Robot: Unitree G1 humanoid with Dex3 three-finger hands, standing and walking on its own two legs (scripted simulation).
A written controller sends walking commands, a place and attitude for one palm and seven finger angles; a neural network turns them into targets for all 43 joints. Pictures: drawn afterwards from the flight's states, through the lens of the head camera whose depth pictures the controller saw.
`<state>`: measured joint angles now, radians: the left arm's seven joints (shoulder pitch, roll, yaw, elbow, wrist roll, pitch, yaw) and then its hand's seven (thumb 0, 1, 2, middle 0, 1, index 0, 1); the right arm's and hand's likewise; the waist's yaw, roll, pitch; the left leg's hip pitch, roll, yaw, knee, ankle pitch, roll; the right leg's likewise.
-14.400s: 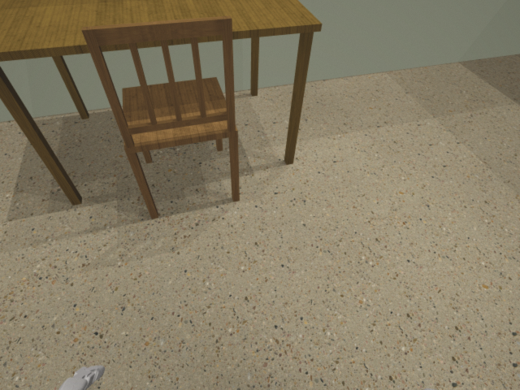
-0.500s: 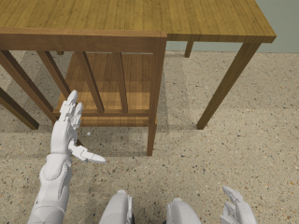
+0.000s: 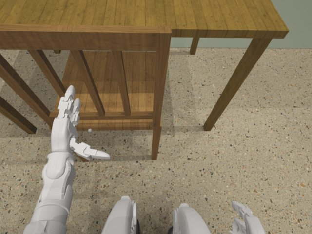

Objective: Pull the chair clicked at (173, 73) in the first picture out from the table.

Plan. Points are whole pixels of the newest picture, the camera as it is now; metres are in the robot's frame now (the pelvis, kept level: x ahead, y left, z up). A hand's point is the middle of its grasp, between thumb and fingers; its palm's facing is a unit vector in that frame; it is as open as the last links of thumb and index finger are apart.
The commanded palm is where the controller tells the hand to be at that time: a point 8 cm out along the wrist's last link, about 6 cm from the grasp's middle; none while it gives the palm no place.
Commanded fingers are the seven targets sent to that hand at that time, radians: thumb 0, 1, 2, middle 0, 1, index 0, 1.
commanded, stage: aim the fingers beside a spindle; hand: left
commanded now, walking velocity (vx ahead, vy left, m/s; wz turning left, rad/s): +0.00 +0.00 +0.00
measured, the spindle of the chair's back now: (91, 88) +0.50 +0.20 +0.02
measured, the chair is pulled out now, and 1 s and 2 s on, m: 0.00 0.00 0.00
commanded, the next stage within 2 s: none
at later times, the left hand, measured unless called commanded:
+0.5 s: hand (93, 133) +0.36 +0.17 +0.02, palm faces +0.03 -1.00 -0.03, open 16.9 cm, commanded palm +0.33 +0.21 +0.02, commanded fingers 0.00 -0.50 0.30 -0.06 -0.08 -0.06 -0.08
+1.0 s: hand (100, 138) +0.34 +0.15 +0.01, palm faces +0.02 -1.00 -0.02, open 16.9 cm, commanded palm +0.32 +0.22 +0.03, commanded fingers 0.00 -0.50 0.30 -0.06 -0.08 -0.06 -0.08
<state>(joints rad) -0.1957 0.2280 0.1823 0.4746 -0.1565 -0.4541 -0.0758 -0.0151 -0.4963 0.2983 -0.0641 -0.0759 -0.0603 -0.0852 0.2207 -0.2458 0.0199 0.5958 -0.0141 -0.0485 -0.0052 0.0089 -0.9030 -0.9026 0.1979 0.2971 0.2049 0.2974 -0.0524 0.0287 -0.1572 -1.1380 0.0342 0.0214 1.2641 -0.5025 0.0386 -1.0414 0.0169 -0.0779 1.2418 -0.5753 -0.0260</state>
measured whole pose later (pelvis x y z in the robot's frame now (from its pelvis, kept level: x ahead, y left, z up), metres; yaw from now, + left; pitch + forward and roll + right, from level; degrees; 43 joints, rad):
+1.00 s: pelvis +0.00 +0.00 +0.00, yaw +0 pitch +21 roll -3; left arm -0.14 0.18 0.13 0.44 -0.15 -0.46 -0.09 -0.01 -0.50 0.30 -0.06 -0.08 -0.06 -0.09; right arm 0.20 -0.25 0.01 0.59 -0.01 -0.05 -0.01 0.01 -0.90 -0.90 0.20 0.30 0.20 0.30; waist -0.05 0.03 -0.15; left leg -1.13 0.03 0.02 1.26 -0.50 0.03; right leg -1.03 0.02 -0.08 1.24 -0.57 -0.03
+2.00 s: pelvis +0.00 +0.00 +0.00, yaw +0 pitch +22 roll -3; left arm -0.18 0.21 0.12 0.50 -0.19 -0.40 -0.13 -0.01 -0.50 0.30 -0.06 -0.07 -0.05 -0.08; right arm 0.21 -0.25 0.02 0.58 0.00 -0.04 -0.01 0.01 -0.90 -0.90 0.20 0.30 0.20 0.30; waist -0.05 0.04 -0.15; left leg -1.14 0.03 0.01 1.26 -0.50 0.04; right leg -1.04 0.02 -0.09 1.23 -0.57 -0.03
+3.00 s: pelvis +0.00 +0.00 -0.01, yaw +0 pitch +23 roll -3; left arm -0.33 0.25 0.17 0.58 -0.15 -0.42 -0.08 -0.01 -0.50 0.30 -0.06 -0.08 -0.06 -0.08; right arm 0.20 -0.25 0.02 0.61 -0.01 -0.03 0.00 0.01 -0.90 -0.90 0.20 0.30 0.20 0.30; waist -0.06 0.04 -0.15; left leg -1.18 0.03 0.01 1.30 -0.51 0.04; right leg -1.08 0.02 -0.09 1.26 -0.58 -0.02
